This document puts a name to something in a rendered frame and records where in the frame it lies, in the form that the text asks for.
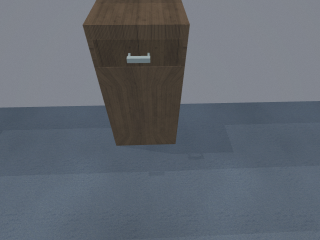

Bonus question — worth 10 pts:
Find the handle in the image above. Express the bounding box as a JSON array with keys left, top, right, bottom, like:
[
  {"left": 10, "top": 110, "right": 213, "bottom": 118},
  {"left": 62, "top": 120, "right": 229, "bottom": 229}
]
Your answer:
[{"left": 126, "top": 53, "right": 151, "bottom": 63}]

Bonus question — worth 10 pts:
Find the drawer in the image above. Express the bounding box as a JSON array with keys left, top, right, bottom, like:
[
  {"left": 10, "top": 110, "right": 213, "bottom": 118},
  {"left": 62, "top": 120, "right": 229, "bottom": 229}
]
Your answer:
[{"left": 92, "top": 38, "right": 183, "bottom": 67}]

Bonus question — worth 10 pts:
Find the cabinet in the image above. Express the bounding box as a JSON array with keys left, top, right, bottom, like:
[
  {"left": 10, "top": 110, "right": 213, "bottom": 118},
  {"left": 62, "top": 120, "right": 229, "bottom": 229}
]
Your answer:
[{"left": 82, "top": 0, "right": 190, "bottom": 146}]

